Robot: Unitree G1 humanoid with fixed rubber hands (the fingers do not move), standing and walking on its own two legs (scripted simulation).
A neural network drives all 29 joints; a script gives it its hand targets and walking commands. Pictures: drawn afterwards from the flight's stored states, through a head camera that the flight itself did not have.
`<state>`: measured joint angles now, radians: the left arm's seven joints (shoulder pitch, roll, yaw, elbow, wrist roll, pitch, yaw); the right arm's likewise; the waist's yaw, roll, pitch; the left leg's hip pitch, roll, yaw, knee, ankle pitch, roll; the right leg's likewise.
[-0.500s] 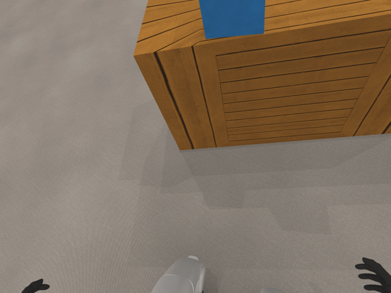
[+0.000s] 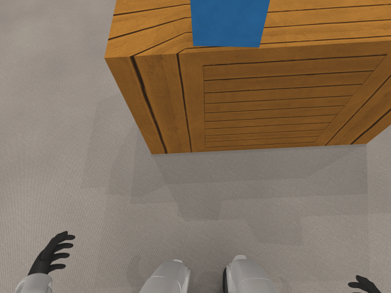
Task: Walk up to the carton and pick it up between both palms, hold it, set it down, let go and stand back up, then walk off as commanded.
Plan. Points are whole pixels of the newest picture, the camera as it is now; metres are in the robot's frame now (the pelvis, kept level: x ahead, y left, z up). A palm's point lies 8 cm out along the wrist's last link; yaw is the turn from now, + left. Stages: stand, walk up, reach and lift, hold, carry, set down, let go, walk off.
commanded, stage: walk off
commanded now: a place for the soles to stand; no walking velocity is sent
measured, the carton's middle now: out of the picture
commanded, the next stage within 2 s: stand in 1.06 s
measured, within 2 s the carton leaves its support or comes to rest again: neither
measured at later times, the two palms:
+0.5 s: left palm (25, 281) +0.13 +0.37 -0.09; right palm out of the picture +0.09 -0.26 -0.08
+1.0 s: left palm out of the picture -0.02 +0.33 -0.04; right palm out of the picture -0.03 -0.33 -0.14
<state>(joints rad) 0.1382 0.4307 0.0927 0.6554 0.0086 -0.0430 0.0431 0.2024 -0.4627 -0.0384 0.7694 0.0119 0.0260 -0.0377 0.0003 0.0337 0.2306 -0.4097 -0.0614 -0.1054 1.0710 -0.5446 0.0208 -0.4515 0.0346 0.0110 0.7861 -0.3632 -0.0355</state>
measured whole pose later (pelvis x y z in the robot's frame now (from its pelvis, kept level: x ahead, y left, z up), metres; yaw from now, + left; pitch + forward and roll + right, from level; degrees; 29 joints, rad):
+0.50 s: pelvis -0.01 +0.05 +0.01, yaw +1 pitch -1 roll +0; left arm 0.12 0.43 0.09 0.66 0.01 0.02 0.04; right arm 0.16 -0.40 -0.04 0.77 -0.01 0.00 -0.04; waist 0.00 -0.05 0.26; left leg -0.40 -0.07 -0.06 0.74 -0.32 0.04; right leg -0.45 0.02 0.04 1.14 -0.57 -0.01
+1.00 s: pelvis -0.15 +0.00 -0.01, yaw +0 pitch -5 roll +4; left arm 0.16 0.42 0.09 0.65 0.01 0.03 0.01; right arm 0.15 -0.50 -0.04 0.77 0.01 0.04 -0.05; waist 0.00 0.08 0.25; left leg -0.45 -0.12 -0.21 1.24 -0.48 0.00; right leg -0.45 0.04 0.01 0.88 -0.35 -0.09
